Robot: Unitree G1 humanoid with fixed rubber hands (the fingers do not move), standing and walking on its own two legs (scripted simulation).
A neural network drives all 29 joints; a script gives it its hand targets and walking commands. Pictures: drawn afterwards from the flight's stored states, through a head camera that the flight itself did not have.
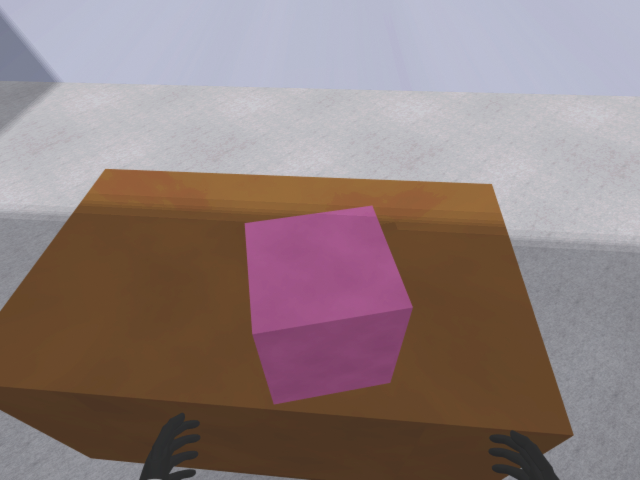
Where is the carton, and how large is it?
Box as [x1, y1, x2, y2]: [245, 206, 412, 403]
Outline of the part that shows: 372,206 245,223 252,334 273,403 279,403 381,384 390,381 412,306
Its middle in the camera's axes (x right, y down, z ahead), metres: +0.01 +0.11 +0.65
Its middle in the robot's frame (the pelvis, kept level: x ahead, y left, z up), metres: +0.41 +0.03 -0.09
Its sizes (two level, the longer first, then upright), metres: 0.210 0.200 0.250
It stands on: a pedestal, 0.57 m high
